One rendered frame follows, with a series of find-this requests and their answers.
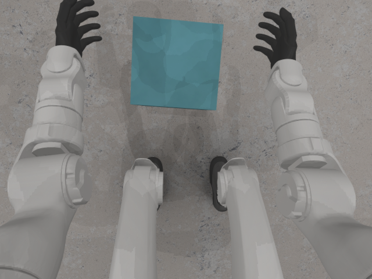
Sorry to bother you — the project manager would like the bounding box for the carton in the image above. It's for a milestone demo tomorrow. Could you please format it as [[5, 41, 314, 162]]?
[[130, 16, 224, 110]]

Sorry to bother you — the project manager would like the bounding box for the left robot forearm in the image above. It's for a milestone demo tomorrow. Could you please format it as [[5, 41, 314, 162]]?
[[8, 45, 87, 208]]

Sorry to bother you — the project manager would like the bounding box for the robot left thigh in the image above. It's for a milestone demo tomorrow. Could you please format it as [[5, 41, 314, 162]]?
[[109, 166, 163, 279]]

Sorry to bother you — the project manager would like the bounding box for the left robot upper arm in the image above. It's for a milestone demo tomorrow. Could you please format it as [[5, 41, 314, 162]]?
[[0, 153, 93, 279]]

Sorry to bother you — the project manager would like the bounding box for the right robot forearm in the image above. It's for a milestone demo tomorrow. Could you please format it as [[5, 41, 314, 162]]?
[[264, 59, 356, 211]]

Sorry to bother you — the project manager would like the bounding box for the right robot upper arm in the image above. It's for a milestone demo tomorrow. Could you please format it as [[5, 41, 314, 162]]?
[[276, 168, 372, 279]]

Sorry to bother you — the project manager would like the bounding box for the robot right hand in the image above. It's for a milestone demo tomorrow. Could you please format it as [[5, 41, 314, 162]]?
[[253, 8, 297, 69]]

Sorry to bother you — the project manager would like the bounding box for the robot right foot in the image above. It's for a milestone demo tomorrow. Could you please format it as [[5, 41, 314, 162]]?
[[209, 156, 227, 212]]

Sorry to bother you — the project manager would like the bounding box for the robot left hand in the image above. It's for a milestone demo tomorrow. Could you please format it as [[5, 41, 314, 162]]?
[[55, 0, 102, 58]]

